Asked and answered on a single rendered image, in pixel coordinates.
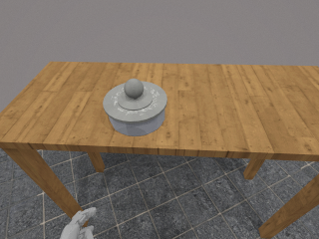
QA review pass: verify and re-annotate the lid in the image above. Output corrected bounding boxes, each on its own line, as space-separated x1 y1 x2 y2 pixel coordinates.
103 81 167 123

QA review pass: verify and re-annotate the robot left hand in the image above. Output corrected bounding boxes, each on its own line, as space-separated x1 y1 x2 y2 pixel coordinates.
60 207 97 239

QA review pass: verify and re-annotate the pot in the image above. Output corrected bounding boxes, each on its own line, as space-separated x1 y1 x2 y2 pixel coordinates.
109 110 165 136

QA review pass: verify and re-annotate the table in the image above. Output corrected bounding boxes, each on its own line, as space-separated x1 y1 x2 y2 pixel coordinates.
0 61 319 239

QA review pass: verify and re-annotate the knob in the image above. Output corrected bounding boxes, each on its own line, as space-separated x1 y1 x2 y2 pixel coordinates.
124 79 144 99

